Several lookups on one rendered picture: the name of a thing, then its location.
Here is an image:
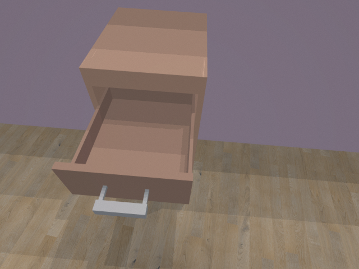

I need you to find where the drawer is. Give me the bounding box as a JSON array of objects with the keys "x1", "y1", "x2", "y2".
[{"x1": 51, "y1": 87, "x2": 195, "y2": 205}]

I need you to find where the handle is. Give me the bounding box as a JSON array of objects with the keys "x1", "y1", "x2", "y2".
[{"x1": 92, "y1": 185, "x2": 149, "y2": 219}]

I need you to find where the cabinet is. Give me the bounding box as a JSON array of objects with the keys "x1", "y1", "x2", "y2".
[{"x1": 79, "y1": 7, "x2": 208, "y2": 170}]

